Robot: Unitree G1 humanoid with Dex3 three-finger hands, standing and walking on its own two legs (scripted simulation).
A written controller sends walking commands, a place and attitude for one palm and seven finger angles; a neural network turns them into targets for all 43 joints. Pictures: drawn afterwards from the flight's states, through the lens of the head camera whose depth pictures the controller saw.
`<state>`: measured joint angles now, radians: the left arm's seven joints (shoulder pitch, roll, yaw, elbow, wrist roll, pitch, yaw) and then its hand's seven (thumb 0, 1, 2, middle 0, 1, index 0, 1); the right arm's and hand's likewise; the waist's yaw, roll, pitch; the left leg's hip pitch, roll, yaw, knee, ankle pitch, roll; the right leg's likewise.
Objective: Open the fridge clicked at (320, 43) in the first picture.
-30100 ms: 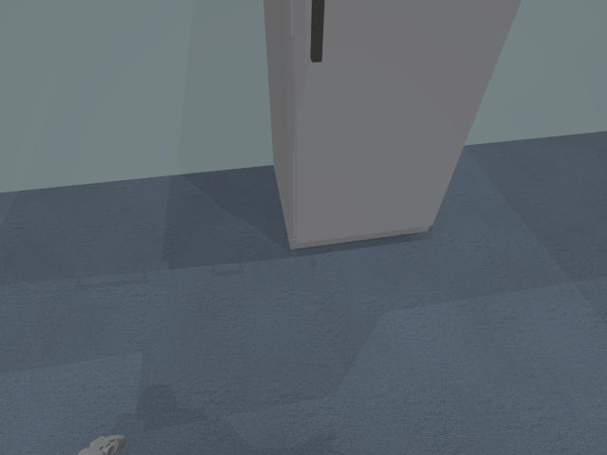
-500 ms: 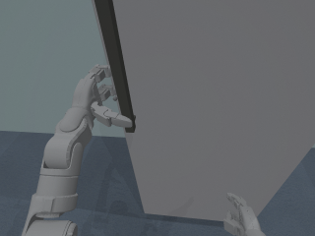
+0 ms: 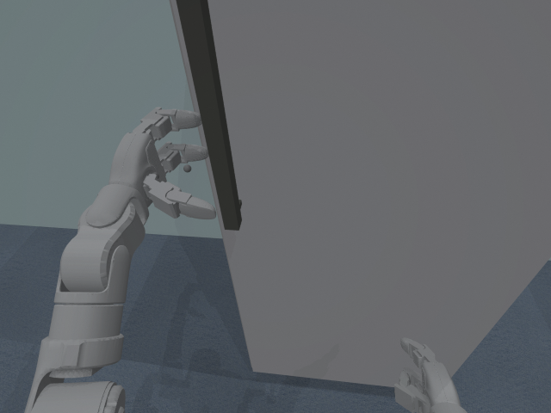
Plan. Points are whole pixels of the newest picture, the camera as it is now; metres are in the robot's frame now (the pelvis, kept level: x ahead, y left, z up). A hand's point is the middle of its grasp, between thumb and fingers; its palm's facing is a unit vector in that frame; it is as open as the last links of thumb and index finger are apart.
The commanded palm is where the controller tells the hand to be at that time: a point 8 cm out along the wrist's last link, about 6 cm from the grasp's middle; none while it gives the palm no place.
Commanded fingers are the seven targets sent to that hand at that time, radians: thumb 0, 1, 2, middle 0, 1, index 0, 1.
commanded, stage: move the hooked fingers beside the handle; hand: left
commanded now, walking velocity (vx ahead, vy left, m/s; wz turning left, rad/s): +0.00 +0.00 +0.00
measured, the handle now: (220, 127) +0.41 +0.11 +0.25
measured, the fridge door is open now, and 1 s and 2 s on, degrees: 0 0 0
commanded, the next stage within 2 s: none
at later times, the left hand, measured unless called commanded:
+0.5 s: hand (171, 170) +0.35 +0.16 +0.22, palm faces -0.01 -1.00 -0.04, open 14.0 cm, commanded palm +0.32 +0.21 +0.23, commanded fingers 0.00 -0.50 0.30 -0.30 -1.20 -0.30 -1.20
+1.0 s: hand (164, 179) +0.33 +0.17 +0.22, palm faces -0.01 -1.00 -0.06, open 14.0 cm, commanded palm +0.31 +0.22 +0.23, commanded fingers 0.00 -0.50 0.30 -0.30 -1.20 -0.30 -1.20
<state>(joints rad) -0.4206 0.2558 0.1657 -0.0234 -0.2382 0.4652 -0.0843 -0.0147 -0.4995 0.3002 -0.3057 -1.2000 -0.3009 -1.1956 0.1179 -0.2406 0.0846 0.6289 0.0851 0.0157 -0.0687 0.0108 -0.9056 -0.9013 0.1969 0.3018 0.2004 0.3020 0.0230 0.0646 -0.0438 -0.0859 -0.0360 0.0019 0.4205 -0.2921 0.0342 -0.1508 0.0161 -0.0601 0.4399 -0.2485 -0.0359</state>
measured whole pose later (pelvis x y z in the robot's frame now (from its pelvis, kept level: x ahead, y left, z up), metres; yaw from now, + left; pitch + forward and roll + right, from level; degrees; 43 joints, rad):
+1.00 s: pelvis +0.01 +0.01 +0.00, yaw +0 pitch -2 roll +0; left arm -0.31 0.29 0.21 -0.11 -0.25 0.44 -0.13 -0.02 -0.50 0.30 -0.31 -1.20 -0.30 -1.20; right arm 0.13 -0.24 0.08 0.61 0.08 -0.01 -0.07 0.01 -0.90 -0.90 0.20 0.30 0.20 0.30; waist 0.03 0.07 -0.05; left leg -0.09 -0.04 0.00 0.43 -0.30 0.04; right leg -0.15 0.01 -0.06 0.44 -0.26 -0.03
